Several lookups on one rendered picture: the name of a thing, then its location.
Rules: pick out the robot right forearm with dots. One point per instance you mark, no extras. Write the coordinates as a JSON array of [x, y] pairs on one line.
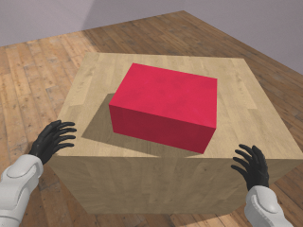
[[262, 209]]

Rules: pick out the carton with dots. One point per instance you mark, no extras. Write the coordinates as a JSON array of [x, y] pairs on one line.
[[167, 107]]

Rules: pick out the robot right hand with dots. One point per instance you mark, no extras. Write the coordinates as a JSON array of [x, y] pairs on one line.
[[257, 169]]

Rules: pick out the robot left forearm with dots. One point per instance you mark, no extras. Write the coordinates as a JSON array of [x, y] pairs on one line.
[[16, 184]]

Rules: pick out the pedestal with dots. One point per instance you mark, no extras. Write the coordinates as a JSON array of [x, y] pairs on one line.
[[115, 174]]

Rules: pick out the robot left hand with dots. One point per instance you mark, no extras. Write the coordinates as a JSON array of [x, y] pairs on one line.
[[48, 140]]

